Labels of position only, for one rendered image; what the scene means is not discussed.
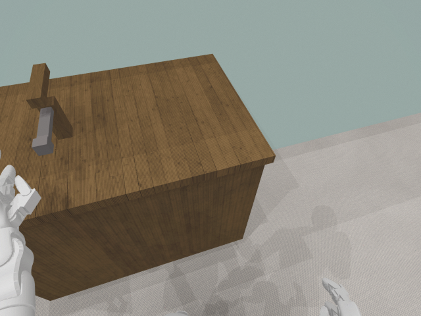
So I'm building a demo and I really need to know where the robot left hand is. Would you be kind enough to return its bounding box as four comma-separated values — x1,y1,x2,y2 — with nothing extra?
0,150,41,230

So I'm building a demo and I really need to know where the left robot forearm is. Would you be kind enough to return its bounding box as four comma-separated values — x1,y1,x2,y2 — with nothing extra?
0,227,36,316

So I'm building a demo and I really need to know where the tap lever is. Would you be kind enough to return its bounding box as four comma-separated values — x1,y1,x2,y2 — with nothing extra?
32,107,54,156

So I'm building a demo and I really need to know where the counter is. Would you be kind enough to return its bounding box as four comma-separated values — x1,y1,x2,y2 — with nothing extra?
0,54,276,301

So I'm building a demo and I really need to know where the robot right hand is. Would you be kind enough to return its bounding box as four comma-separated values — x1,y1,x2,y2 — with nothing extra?
320,278,362,316

